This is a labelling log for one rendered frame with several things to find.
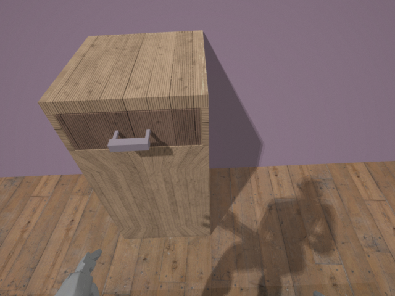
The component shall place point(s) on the left robot hand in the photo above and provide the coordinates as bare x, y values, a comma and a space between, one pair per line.
80, 283

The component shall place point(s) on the cabinet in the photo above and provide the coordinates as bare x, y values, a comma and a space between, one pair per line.
155, 193

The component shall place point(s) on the drawer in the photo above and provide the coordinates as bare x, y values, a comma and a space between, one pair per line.
169, 127

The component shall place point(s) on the handle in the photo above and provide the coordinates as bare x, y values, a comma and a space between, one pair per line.
129, 144

